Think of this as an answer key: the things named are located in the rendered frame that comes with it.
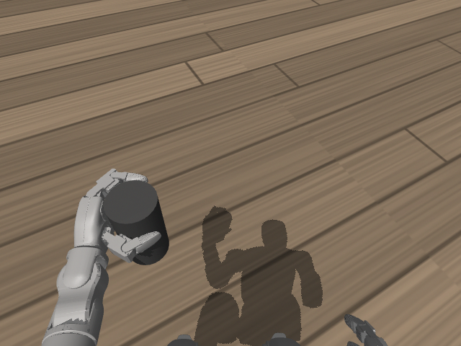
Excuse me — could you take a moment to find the left robot hand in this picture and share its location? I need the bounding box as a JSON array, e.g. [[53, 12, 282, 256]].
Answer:
[[74, 169, 161, 263]]

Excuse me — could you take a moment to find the can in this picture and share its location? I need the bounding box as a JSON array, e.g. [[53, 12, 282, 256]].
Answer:
[[104, 180, 169, 265]]

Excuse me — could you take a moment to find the left robot arm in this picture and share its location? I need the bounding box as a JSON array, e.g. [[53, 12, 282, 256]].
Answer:
[[41, 246, 109, 346]]

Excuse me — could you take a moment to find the right robot hand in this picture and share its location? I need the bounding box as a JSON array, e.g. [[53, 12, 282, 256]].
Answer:
[[344, 314, 388, 346]]

